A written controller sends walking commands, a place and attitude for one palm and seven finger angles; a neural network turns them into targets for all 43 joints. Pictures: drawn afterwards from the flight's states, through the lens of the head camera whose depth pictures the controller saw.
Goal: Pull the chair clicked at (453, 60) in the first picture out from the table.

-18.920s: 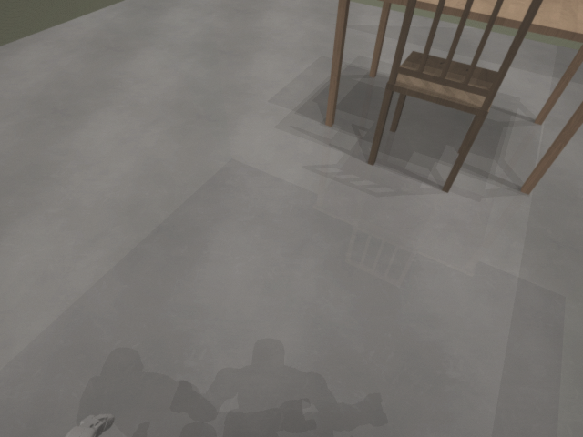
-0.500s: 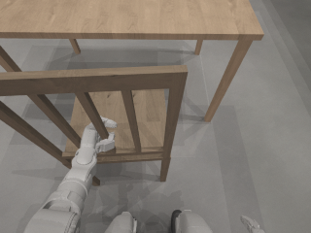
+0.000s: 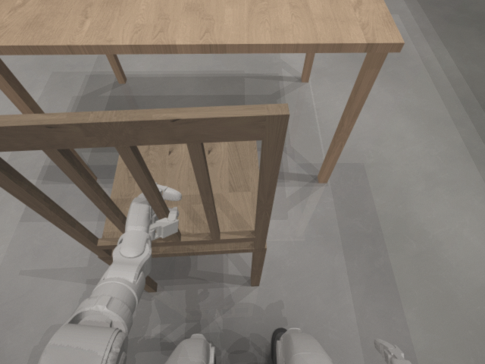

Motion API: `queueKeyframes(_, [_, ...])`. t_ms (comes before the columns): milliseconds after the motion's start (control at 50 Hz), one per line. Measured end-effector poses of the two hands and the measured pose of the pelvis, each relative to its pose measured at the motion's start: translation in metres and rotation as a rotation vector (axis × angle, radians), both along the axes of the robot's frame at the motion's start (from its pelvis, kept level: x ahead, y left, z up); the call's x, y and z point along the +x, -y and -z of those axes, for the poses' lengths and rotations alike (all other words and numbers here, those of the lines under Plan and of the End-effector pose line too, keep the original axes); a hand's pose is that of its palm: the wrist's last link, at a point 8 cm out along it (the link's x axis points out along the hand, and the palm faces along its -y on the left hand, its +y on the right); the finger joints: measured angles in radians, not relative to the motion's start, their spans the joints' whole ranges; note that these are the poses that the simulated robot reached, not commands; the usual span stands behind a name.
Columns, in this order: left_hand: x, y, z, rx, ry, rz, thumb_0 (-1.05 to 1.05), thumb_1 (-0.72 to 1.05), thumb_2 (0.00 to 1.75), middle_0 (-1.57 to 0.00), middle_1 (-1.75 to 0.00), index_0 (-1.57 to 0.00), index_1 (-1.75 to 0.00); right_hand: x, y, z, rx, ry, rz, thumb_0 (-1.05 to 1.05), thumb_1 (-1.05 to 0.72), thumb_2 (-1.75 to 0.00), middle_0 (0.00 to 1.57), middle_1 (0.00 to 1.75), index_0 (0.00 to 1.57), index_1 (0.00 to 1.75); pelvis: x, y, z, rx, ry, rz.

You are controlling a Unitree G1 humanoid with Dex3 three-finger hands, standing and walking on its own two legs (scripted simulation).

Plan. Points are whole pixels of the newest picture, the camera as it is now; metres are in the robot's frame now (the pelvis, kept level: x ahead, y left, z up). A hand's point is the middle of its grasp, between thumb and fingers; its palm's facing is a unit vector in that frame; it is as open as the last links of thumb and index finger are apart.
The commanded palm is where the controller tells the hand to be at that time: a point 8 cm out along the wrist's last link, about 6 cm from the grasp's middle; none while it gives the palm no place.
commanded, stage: step backward, pulling the chair out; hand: left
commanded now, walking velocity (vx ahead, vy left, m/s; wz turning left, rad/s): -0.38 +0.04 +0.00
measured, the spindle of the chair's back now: (157, 203) +0.38 +0.16 -0.02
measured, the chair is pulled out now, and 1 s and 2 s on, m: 0.28 0.41 0.60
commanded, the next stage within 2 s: stop walking, hand still on the chair in 1.62 s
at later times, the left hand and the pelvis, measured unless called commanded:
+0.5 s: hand (168, 250) +0.31 +0.14 -0.06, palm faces +0.00 -0.98 -0.20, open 5.2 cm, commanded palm +0.29 +0.19 -0.05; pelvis -0.05 +0.01 +0.00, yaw +0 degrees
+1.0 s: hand (162, 290) +0.24 +0.14 -0.06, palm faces -0.01 -0.98 -0.19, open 5.2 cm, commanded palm +0.22 +0.19 -0.05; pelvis -0.12 +0.01 +0.00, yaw +0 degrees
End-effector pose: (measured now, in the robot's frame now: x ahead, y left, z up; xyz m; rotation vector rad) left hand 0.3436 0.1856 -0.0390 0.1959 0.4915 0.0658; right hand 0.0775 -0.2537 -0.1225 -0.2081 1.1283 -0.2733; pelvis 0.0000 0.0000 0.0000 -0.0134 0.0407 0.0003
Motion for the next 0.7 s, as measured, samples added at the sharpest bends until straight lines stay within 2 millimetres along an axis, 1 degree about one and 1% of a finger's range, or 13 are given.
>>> queueKeyframes(80, [-0.008,-0.001,0.000,-0.004,-0.001,0.021,0.04,0.70,0.81,-0.33,-1.26,-0.50,-1.45,-0.013,0.006,-0.006,-0.049,-0.008,0.002,0.01,-0.91,-0.89,0.20,0.30,0.20,0.30,-0.008,-0.010,-0.001,0.009,0.005,-0.002])
queueKeyframes(140, [-0.016,-0.002,0.000,-0.007,-0.002,0.038,0.04,0.70,0.80,-0.32,-1.27,-0.50,-1.45,-0.020,0.006,-0.012,-0.066,-0.013,0.006,0.01,-0.91,-0.89,0.20,0.30,0.20,0.30,-0.012,-0.013,-0.003,0.006,0.005,0.014])
queueKeyframes(220, [-0.024,-0.004,0.000,-0.008,0.003,0.035,0.04,0.70,0.80,-0.32,-1.28,-0.50,-1.45,-0.027,0.003,-0.011,-0.043,-0.022,-0.012,0.01,-0.91,-0.89,0.20,0.30,0.20,0.30,-0.017,-0.006,-0.002,-0.002,0.007,0.019])
queueKeyframes(300, [-0.033,-0.003,0.000,-0.001,0.002,0.008,0.04,0.69,0.81,-0.34,-1.26,-0.50,-1.45,-0.033,0.001,-0.006,-0.006,-0.012,-0.017,0.01,-0.91,-0.89,0.20,0.30,0.20,0.30,-0.029,0.004,-0.002,-0.017,0.018,0.022])
queueKeyframes(360, [-0.040,-0.002,0.000,0.003,0.004,-0.007,0.04,0.69,0.82,-0.35,-1.25,-0.50,-1.45,-0.039,0.005,-0.004,-0.001,0.008,-0.001,0.01,-0.91,-0.89,0.20,0.30,0.20,0.30,-0.038,0.007,-0.001,-0.012,0.016,0.016])
queueKeyframes(480, [-0.054,-0.002,-0.001,-0.003,-0.005,0.011,0.04,0.70,0.80,-0.34,-1.26,-0.50,-1.45,-0.056,0.012,-0.007,-0.058,0.000,0.001,0.01,-0.91,-0.89,0.20,0.30,0.20,0.30,-0.052,-0.008,0.000,0.006,0.008,-0.006])
queueKeyframes(540, [-0.061,-0.003,-0.001,-0.011,-0.005,0.035,0.04,0.71,0.79,-0.31,-1.28,-0.50,-1.45,-0.065,0.009,-0.014,-0.080,-0.013,0.000,0.01,-0.91,-0.89,0.20,0.30,0.20,0.30,-0.059,-0.015,-0.002,0.011,0.013,0.007])
queueKeyframes(580, [-0.067,-0.005,-0.001,-0.013,-0.006,0.044,0.04,0.71,0.79,-0.31,-1.28,-0.50,-1.45,-0.069,0.005,-0.016,-0.076,-0.016,-0.005,0.01,-0.91,-0.89,0.20,0.30,0.20,0.30,-0.062,-0.016,-0.004,0.001,0.010,0.012])
queueKeyframes(660, [-0.076,-0.007,0.000,-0.012,0.003,0.040,0.04,0.70,0.80,-0.31,-1.29,-0.50,-1.45,-0.075,-0.006,-0.012,-0.031,-0.022,-0.028,0.01,-0.91,-0.89,0.20,0.30,0.20,0.30,-0.068,-0.009,-0.003,-0.010,0.006,0.020])
queueKeyframes(700, [-0.081,-0.007,-0.001,-0.005,0.004,0.030,0.04,0.70,0.81,-0.33,-1.29,-0.50,-1.45,-0.077,-0.010,-0.009,-0.002,-0.017,-0.039,0.01,-0.91,-0.89,0.20,0.30,0.20,0.30,-0.075,-0.004,-0.004,-0.022,0.013,0.029])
